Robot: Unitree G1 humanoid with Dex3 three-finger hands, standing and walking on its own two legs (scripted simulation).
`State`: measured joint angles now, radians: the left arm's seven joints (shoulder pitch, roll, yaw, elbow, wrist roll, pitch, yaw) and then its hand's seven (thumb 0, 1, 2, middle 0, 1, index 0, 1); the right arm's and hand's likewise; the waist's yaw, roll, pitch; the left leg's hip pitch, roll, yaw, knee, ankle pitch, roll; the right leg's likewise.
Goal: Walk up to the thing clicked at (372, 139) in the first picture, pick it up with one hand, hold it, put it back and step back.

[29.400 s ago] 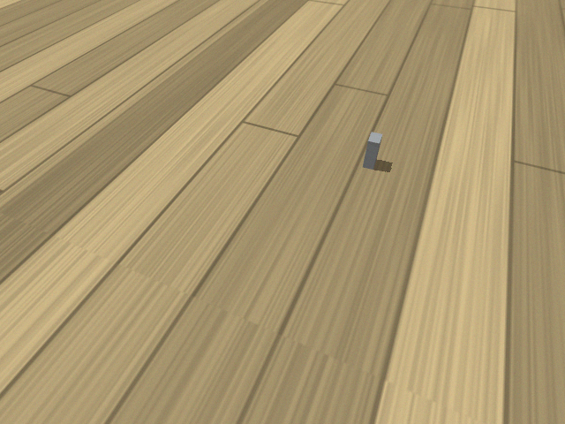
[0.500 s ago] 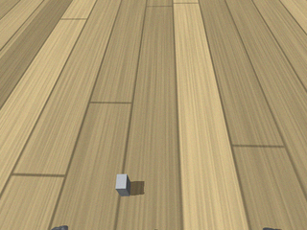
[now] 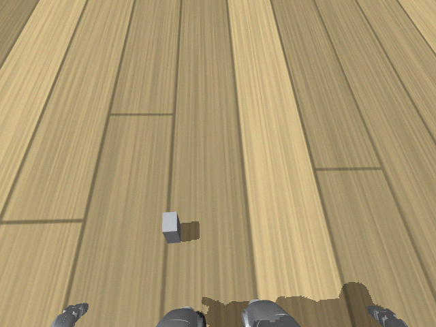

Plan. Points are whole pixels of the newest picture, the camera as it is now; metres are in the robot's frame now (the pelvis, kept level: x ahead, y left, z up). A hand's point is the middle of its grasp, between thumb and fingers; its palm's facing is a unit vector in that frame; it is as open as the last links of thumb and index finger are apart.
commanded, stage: step back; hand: left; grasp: from the side
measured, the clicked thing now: (172, 228) +0.49 +0.19 -0.68
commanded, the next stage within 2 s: none
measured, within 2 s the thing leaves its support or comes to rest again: neither
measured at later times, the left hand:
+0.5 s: hand out of the picture +0.00 +0.26 -0.16, palm faces +0.03 -0.94 -0.35, open 7.4 cm
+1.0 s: hand out of the picture -0.20 +0.21 -0.14, palm faces -0.03 -0.92 -0.40, open 7.4 cm
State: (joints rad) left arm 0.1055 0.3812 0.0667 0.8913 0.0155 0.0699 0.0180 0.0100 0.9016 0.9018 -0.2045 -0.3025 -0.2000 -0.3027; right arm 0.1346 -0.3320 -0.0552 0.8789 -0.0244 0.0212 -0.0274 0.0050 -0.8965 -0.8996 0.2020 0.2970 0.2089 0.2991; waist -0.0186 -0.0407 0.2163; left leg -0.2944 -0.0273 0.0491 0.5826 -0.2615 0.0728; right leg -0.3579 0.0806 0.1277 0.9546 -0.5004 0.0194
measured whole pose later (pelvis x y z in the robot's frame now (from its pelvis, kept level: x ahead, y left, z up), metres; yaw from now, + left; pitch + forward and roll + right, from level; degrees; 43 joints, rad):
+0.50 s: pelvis -0.13 +0.00 -0.01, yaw +2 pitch -3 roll +1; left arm 0.11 0.38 0.07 0.77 0.02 0.06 0.00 0.01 0.90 0.90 -0.21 -0.30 -0.20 -0.30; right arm 0.17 -0.37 -0.05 0.88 -0.03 0.02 -0.01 0.01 -0.90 -0.90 0.20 0.30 0.21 0.30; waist 0.01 -0.06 0.19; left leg -0.24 -0.05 -0.02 0.64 -0.35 0.03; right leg -0.40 0.01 0.07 0.76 -0.37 -0.01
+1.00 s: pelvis -0.28 -0.05 -0.01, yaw -2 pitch -2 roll +1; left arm 0.22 0.35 0.08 0.84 0.04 0.06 -0.02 0.01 0.90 0.90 -0.21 -0.30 -0.20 -0.30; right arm 0.16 -0.42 -0.06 0.84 -0.01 0.05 -0.03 0.01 -0.90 -0.90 0.20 0.30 0.21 0.30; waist 0.03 0.02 0.14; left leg -0.54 -0.09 -0.13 1.11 -0.45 -0.01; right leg -0.28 -0.01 0.04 0.67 -0.35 -0.01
